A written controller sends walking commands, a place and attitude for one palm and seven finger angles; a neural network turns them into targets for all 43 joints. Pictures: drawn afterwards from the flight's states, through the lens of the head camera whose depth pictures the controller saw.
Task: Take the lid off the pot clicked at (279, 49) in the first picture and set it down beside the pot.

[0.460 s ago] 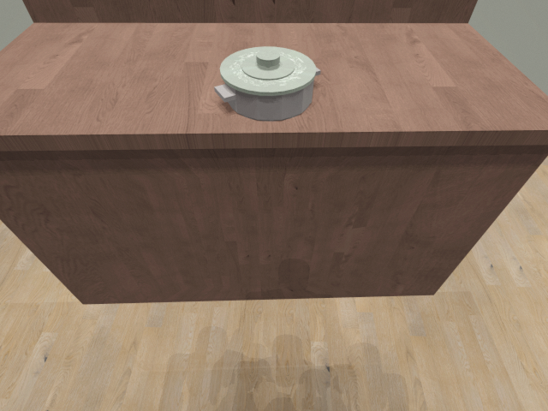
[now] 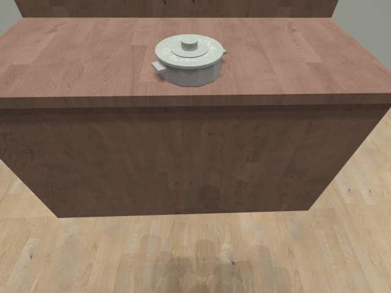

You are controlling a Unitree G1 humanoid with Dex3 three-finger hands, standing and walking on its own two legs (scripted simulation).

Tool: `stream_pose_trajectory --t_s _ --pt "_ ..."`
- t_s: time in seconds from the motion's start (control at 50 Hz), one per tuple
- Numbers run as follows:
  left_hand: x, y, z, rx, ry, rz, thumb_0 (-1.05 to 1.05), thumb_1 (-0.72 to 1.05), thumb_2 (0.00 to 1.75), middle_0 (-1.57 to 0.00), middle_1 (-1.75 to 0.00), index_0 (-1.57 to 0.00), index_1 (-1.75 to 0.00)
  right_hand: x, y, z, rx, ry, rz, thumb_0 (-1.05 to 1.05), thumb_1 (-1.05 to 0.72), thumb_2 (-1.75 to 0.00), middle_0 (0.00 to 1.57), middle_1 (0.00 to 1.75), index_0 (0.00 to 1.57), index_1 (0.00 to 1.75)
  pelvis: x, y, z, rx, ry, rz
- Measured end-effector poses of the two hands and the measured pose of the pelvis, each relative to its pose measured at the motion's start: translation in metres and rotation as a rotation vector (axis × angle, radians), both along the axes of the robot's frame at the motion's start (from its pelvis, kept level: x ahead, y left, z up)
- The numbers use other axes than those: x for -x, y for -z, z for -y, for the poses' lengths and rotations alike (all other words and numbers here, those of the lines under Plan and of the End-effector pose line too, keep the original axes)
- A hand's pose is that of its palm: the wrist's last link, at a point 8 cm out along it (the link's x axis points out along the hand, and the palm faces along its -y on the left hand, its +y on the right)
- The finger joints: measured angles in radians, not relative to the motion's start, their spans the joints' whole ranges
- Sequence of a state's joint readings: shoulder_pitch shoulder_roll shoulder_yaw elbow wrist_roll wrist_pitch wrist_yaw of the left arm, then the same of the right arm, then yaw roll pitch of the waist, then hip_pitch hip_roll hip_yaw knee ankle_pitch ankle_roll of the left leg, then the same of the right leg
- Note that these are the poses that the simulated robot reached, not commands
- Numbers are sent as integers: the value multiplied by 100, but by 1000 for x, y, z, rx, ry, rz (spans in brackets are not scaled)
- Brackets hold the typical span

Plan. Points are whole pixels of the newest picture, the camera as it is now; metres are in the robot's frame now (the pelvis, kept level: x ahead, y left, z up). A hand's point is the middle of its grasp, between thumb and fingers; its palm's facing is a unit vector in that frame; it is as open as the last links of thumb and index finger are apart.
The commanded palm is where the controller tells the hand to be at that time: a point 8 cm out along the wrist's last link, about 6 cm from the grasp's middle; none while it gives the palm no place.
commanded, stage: look at it before walking up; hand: left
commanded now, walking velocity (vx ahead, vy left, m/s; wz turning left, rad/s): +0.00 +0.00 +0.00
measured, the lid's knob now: (189, 42) +0.76 +0.07 +0.15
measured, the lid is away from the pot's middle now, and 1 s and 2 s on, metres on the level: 0.00 0.00 0.00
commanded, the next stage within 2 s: take the last steps up to it in 0.18 s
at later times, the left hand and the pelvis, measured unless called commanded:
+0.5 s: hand out of the picture -0.01 +0.16 -0.18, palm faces +0.04 -0.98 -0.18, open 7.4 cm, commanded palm none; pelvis +0.02 -0.01 -0.01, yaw +0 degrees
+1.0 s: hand out of the picture +0.11 +0.05 -0.17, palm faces +0.10 -0.98 -0.16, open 7.3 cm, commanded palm none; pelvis +0.19 -0.09 +0.00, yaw +0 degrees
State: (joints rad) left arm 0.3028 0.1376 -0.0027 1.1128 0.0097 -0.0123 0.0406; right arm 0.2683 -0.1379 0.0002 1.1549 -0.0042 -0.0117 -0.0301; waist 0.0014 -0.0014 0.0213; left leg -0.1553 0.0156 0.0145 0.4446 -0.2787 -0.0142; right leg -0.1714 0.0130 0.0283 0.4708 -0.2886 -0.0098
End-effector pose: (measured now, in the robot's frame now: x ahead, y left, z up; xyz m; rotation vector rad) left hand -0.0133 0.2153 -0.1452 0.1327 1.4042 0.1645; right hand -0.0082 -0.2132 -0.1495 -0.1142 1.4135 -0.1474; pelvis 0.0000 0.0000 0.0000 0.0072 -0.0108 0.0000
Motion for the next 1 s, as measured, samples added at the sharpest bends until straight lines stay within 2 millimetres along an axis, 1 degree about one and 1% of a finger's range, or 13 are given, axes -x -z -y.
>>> stream_pose_trajectory --t_s 0.36,0.44,0.52,0.56,0.6,0.66,0.7,0.74,0.76,0.8,0.86,0.9,1.0 --pt "6 0 4 6 -7 -16 0 91 89 -20 -30 -20 -30 5 1 -1 -7 4 -14 0 -91 -90 20 30 20 30 0 0 2 0 1 -2" --pt "7 4 3 14 -14 -29 0 91 89 -20 -30 -20 -30 7 4 1 -8 12 -25 0 -91 -90 20 30 20 30 -8 4 3 -3 3 -3" --pt "3 7 3 14 -14 -59 0 91 89 -20 -30 -20 -30 8 7 8 -3 37 -45 0 -91 -90 20 30 20 30 -23 9 8 -12 12 -20" --pt "-5 7 5 6 -1 -80 0 91 89 -20 -30 -20 -30 10 8 14 -2 62 -56 0 -91 -90 20 30 20 30 -31 11 14 -23 27 -30" --pt "-20 4 9 -5 20 -95 0 91 89 -20 -30 -20 -30 12 9 22 -5 87 -73 0 -91 -90 20 30 20 30 -41 12 23 -33 35 -40" --pt "-58 -1 19 -26 33 -56 0 91 89 -20 -30 -20 -30 15 11 36 -17 95 -129 0 -91 -90 20 30 20 30 -59 14 40 -36 27 -48" --pt "-83 0 27 -46 19 11 0 91 89 -20 -30 -20 -30 11 16 48 -28 76 -185 0 -91 -90 20 30 20 30 -72 18 52 -24 5 -46" --pt "-99 -3 37 -60 -18 68 0 91 89 -20 -30 -20 -30 -6 13 61 -32 44 -220 1 -91 -90 20 30 20 30 -87 16 63 -19 -18 -41" --pt "-104 -5 42 -63 -36 82 0 91 89 -20 -30 -20 -30 -19 11 69 -27 32 -216 1 -91 -90 20 30 20 30 -95 14 67 -21 -23 -40" --pt "-110 -9 55 -59 -55 75 0 91 89 -20 -30 -20 -30 -55 8 83 -13 14 -170 1 -91 -90 20 30 20 30 -111 9 74 -26 -22 -38" --pt "-112 -12 77 -32 -54 17 0 91 89 -20 -30 -20 -30 -122 5 99 4 -2 -48 1 -91 -90 20 30 20 30 -134 3 81 -29 -16 -39" --pt "-113 -12 92 -8 -52 -29 0 91 89 -20 -30 -20 -30 -170 4 105 7 -13 42 1 -91 -90 20 30 20 30 -148 1 85 -26 -8 -40" --pt "-116 -9 120 40 -83 -131 0 91 89 -20 -30 -20 -30 -285 -1 102 -6 -64 230 1 -91 -90 20 30 19 30 -185 4 90 -14 4 -30"
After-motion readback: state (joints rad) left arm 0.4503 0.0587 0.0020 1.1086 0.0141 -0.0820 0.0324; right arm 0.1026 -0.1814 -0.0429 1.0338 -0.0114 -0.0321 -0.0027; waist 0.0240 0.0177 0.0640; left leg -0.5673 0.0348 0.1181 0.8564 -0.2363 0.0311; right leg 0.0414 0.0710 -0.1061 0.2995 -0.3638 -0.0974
